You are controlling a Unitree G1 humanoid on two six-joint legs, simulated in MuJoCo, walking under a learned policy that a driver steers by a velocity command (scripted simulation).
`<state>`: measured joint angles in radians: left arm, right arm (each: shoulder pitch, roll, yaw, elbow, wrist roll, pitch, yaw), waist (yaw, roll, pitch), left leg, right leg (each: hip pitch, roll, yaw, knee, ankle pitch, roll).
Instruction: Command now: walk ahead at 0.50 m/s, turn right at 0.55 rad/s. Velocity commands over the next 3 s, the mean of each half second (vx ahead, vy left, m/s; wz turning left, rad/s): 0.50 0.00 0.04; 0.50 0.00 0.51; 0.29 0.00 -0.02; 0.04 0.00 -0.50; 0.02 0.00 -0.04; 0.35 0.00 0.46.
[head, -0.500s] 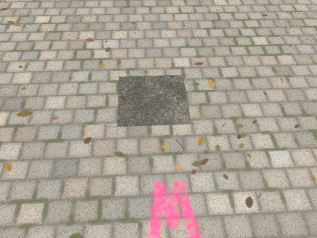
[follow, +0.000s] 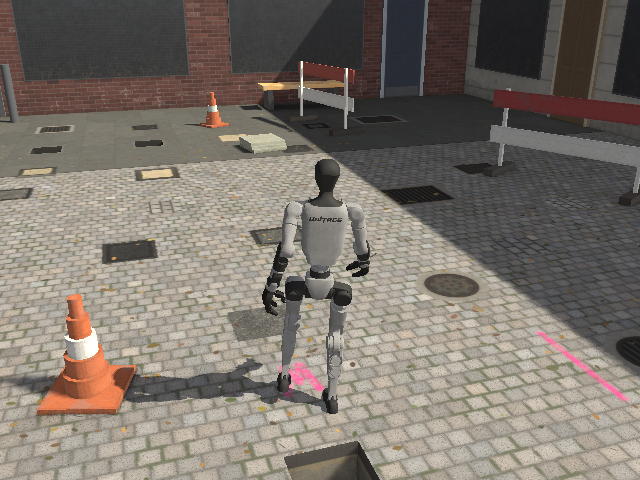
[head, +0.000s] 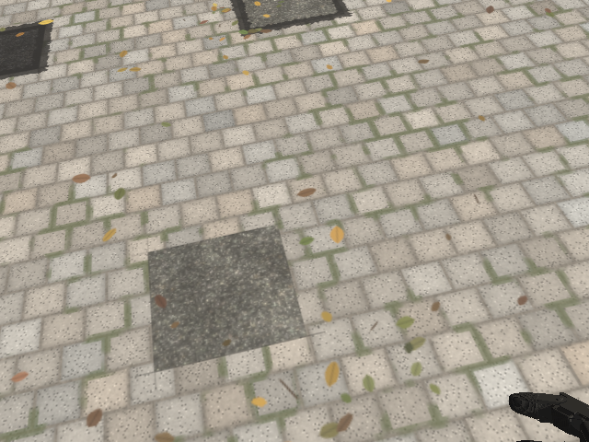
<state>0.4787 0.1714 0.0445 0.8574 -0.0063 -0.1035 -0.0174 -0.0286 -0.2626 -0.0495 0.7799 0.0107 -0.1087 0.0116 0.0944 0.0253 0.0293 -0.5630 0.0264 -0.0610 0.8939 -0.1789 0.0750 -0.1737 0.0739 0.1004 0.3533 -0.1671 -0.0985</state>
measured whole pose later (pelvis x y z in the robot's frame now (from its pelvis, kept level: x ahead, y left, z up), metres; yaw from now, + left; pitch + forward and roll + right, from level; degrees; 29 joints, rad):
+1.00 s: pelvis +0.66 +0.07 -0.01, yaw +22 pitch +1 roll -2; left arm 0.25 0.26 0.06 0.73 0.01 -0.10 -0.01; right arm 0.27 -0.32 -0.07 0.72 0.02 -0.02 0.00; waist 0.02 0.05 0.01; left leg -0.57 0.04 -0.07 1.14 -0.33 0.00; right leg -0.23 0.03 -0.05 0.39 -0.18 -0.03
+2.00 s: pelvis +0.87 +0.16 -0.01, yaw +1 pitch +3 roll +2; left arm 0.19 0.30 0.07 0.65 0.00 0.02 0.04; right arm 0.09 -0.30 -0.09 0.80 0.00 0.02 -0.04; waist 0.01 0.01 0.03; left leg -0.51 -0.01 -0.06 0.88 -0.34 -0.08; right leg -0.32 0.05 0.10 0.46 -0.18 -0.05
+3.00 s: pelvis +1.02 +0.31 -0.01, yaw +18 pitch +2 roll -1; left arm 0.19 0.30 0.07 0.69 0.00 -0.10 0.00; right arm 0.34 -0.25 -0.04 0.76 0.00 -0.06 0.02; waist -0.03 -0.04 0.00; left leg -0.20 -0.07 -0.02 0.42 -0.25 0.09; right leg -0.61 -0.08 0.01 1.07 -0.21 0.01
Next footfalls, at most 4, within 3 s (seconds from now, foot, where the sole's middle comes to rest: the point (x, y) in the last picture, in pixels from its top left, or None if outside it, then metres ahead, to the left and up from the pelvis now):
0.32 left None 0.44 0.14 -0.79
0.80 right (365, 345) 0.75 -0.01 -0.79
1.26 left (239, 295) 0.88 0.33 -0.79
1.70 right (337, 284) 0.93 0.07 -0.79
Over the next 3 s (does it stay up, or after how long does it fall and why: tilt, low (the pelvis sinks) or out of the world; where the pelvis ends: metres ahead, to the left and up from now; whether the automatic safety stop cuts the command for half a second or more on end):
stays up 1.02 0.31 -0.01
